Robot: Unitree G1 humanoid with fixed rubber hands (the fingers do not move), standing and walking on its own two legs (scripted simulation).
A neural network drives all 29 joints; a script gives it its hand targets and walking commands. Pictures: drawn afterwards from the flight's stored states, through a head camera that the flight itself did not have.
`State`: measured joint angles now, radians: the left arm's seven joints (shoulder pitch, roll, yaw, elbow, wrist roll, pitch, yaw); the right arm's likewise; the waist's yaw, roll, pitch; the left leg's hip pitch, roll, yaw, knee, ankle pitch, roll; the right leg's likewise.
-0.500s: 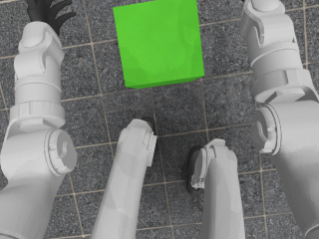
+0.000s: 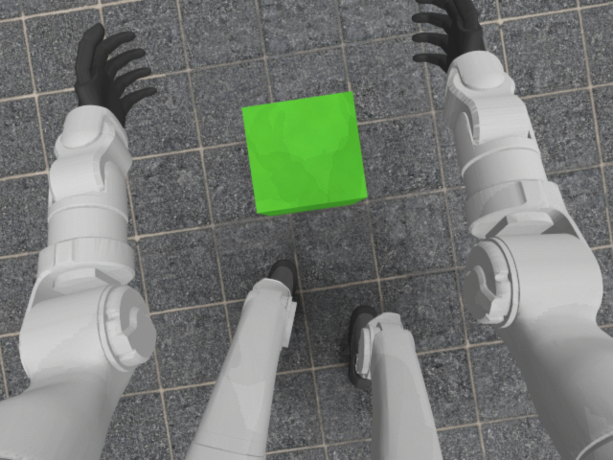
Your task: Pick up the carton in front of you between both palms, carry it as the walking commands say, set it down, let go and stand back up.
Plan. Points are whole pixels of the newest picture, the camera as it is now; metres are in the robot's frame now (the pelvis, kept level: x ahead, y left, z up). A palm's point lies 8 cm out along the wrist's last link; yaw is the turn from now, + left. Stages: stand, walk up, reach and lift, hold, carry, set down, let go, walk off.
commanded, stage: let go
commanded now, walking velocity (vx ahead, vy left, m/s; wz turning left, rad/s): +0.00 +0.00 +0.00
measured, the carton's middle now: (305, 163) +0.48 +0.11 -0.50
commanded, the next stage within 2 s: stand in 1.40 s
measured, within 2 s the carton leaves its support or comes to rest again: neither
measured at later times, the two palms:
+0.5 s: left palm (30, 222) +0.31 +0.30 +0.02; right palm (555, 210) +0.41 -0.12 +0.01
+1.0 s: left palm (56, 347) +0.24 +0.22 +0.08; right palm out of the picture +0.28 -0.25 +0.08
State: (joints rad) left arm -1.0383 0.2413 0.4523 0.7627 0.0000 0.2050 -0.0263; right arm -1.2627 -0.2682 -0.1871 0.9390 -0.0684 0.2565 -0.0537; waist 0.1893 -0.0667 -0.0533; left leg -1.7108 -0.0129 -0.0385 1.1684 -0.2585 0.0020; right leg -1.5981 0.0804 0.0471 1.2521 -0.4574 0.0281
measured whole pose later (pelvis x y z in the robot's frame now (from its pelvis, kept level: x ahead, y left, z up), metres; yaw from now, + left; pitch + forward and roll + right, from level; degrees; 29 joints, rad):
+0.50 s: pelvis +0.06 +0.02 +0.11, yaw +2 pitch +25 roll -1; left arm -0.22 0.24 0.13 0.50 0.00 0.06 -0.13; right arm -0.37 -0.08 -0.18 0.59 -0.11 0.08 -0.11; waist 0.13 -0.01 -0.01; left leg -0.95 -0.04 -0.02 0.72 -0.21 0.04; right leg -0.83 0.03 0.09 0.74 -0.36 0.04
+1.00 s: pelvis +0.10 -0.02 +0.15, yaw +3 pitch +0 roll +1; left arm 0.22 0.22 0.04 0.42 0.00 0.07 -0.08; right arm 0.20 -0.19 -0.05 0.47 -0.01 0.05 0.03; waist 0.02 -0.04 0.08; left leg -0.23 -0.02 -0.05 0.42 -0.19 -0.02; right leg -0.12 0.03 0.06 0.47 -0.34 -0.03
